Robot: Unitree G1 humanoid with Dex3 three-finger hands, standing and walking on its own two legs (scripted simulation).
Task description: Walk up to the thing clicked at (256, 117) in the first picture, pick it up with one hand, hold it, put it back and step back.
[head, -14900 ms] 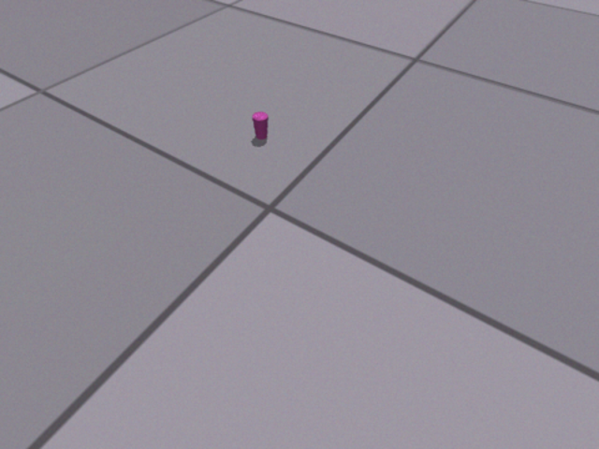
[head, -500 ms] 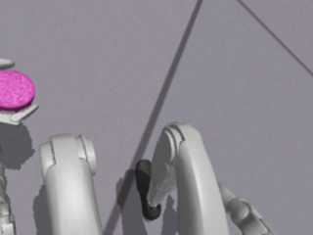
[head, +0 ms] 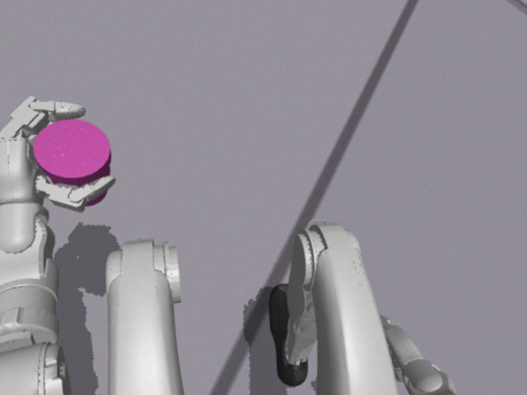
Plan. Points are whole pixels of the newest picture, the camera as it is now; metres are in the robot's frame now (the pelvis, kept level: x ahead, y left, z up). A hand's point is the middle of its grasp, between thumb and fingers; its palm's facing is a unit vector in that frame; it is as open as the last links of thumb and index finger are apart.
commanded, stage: settle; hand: left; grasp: from the side
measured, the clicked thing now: (80, 170) +0.43 +0.24 -0.10
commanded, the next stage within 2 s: lift in 0.76 s
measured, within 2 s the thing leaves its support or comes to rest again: neither
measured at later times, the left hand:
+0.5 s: hand (71, 151) +0.42 +0.23 -0.02, palm faces +0.13 -0.99 -0.06, open 11.1 cm
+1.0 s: hand (67, 146) +0.42 +0.22 +0.00, palm faces +0.13 -0.99 -0.05, open 11.1 cm
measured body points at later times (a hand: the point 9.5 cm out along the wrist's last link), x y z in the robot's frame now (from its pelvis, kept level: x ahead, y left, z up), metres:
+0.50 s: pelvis +0.00 -0.01 +0.03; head +0.20 +0.05 +0.43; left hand +0.41 +0.28 -0.01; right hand +0.15 -0.27 -0.09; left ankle +0.08 +0.13 -0.31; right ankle +0.11 -0.14 -0.31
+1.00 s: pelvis +0.00 -0.01 +0.04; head +0.20 +0.04 +0.44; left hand +0.41 +0.28 +0.00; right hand +0.15 -0.27 -0.08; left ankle +0.08 +0.13 -0.31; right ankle +0.11 -0.14 -0.31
